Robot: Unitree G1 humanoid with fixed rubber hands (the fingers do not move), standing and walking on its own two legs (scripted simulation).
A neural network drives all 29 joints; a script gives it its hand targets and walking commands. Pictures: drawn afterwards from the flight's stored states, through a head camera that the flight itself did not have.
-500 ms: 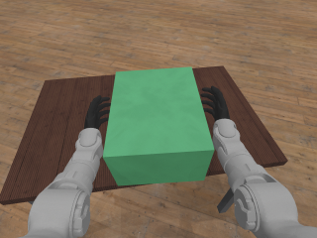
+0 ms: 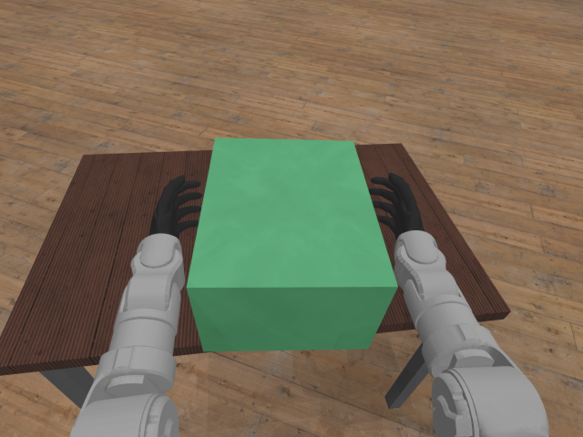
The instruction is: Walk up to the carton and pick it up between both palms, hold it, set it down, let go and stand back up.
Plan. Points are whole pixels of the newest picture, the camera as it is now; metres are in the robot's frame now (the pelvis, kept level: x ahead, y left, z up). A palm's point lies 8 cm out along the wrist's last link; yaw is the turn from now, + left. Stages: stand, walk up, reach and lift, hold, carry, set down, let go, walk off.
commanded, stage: reach and lift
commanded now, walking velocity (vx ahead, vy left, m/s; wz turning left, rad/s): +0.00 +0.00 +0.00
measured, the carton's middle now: (286, 235) +0.44 +0.00 +0.05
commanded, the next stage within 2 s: hold in 1.22 s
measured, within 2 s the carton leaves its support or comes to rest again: neither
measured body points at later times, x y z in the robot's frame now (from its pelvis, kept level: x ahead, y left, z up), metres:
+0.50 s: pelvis +0.00 +0.01 +0.00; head -0.02 +0.03 +0.45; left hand +0.38 +0.17 +0.15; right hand +0.38 -0.17 +0.15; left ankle +0.00 +0.12 -0.75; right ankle +0.02 -0.11 -0.75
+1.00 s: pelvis +0.00 +0.00 +0.00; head -0.03 +0.02 +0.45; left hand +0.38 +0.17 +0.16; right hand +0.38 -0.17 +0.16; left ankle +0.00 +0.12 -0.75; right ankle +0.02 -0.11 -0.75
